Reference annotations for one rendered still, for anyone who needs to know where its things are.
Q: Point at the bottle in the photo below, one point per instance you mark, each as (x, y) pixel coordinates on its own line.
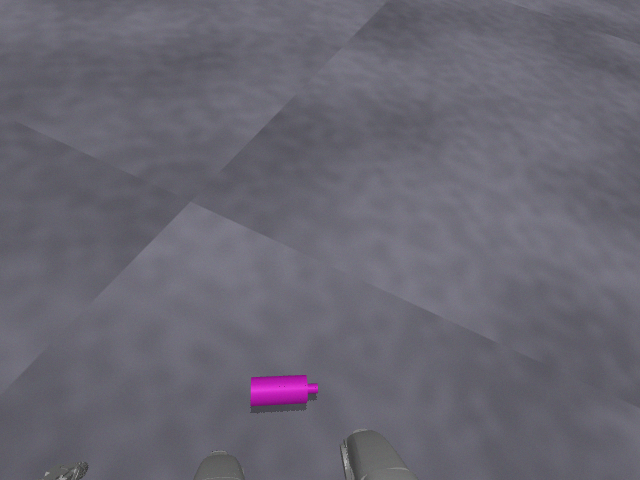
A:
(279, 390)

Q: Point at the left robot hand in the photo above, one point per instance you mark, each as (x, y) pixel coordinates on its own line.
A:
(71, 471)

